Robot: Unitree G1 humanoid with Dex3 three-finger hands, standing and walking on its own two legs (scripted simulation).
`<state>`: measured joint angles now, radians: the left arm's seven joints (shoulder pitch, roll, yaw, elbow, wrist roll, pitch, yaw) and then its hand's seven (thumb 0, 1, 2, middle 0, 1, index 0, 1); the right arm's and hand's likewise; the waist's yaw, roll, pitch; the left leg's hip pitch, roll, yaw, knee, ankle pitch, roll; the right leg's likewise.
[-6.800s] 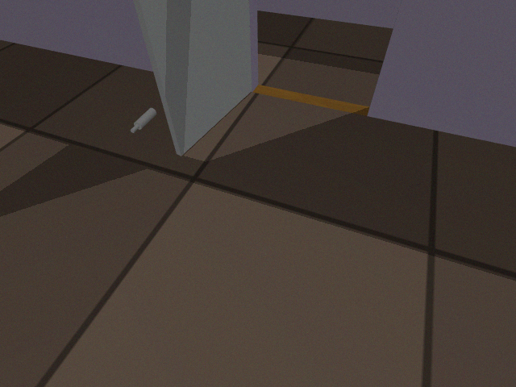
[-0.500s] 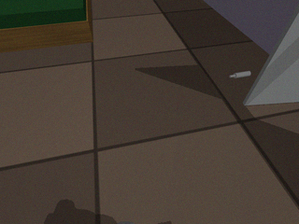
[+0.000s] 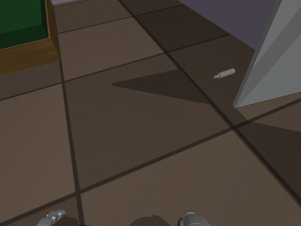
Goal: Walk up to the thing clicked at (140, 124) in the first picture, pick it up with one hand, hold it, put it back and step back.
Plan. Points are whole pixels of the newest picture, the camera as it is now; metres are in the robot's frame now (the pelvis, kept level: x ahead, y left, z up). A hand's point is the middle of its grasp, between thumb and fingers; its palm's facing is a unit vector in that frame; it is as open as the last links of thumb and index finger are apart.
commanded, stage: walk up
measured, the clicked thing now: (223, 74) +1.54 -0.70 -0.72
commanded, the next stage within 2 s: none
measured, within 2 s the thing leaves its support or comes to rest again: neither
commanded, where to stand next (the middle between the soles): +0.79 +0.02 m, yaw +1 degrees
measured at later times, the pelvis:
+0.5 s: pelvis +0.24 +0.02 +0.00, yaw +1 degrees
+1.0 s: pelvis +0.43 -0.02 +0.01, yaw +0 degrees
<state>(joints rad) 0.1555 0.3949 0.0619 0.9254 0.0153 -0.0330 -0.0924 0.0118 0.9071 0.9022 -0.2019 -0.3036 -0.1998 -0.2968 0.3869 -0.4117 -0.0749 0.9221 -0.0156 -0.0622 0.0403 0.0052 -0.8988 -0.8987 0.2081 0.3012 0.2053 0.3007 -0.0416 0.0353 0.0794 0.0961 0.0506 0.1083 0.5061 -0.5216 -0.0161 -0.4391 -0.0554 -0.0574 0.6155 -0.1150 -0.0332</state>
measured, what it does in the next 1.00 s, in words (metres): walks ahead: left foot, then right foot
